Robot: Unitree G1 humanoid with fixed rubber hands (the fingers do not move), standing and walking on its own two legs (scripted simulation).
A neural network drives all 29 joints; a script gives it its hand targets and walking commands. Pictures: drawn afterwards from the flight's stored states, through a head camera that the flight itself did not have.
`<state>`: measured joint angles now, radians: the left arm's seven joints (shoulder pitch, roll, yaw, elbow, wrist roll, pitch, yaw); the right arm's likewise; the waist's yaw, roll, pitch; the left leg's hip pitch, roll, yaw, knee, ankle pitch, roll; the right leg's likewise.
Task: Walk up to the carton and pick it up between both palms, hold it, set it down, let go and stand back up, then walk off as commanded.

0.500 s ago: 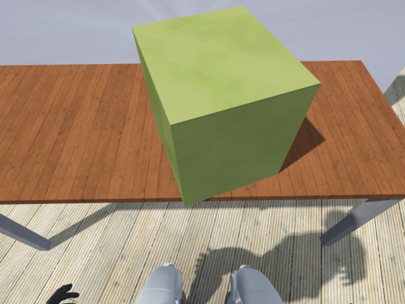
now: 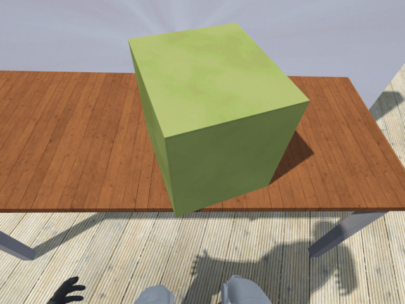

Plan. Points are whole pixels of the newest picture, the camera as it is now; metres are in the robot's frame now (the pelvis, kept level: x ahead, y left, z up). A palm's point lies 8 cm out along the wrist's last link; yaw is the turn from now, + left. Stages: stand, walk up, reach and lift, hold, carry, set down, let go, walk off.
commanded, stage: walk up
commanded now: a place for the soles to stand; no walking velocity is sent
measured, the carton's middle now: (205, 120) +0.51 +0.01 +0.04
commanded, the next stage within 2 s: reach and lift in 1.44 s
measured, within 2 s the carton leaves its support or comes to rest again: neither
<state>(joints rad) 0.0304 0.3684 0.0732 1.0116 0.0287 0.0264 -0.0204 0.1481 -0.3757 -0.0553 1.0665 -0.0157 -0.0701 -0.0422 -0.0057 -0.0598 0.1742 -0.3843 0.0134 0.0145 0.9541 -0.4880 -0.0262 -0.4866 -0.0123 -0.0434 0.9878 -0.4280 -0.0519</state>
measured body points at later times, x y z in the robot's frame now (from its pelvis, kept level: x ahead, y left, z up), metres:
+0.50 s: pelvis +0.00 -0.01 +0.01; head +0.04 -0.01 +0.46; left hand +0.09 +0.31 -0.11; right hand +0.08 -0.33 -0.12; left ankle +0.02 +0.14 -0.68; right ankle +0.07 -0.09 -0.68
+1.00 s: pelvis +0.00 +0.04 +0.04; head +0.03 +0.05 +0.49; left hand +0.09 +0.35 -0.10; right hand +0.11 -0.23 -0.10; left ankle +0.02 +0.15 -0.68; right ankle +0.07 -0.09 -0.68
